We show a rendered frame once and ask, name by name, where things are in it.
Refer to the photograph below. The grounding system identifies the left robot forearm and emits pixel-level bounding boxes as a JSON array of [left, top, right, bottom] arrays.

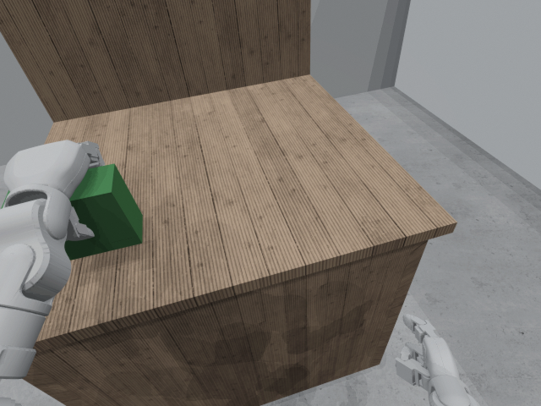
[[0, 184, 71, 381]]

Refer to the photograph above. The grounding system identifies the table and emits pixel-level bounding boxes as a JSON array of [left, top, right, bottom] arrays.
[[0, 0, 457, 406]]

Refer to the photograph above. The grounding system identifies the right robot forearm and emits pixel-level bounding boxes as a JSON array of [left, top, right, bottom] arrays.
[[428, 376, 480, 406]]

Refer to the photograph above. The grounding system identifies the sponge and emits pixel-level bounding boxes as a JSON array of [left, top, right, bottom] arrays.
[[1, 163, 143, 260]]

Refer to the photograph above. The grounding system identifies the left robot hand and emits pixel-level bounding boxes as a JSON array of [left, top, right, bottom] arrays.
[[4, 140, 105, 241]]

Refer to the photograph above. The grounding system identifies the right robot hand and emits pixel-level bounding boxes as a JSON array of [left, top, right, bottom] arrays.
[[396, 314, 460, 391]]

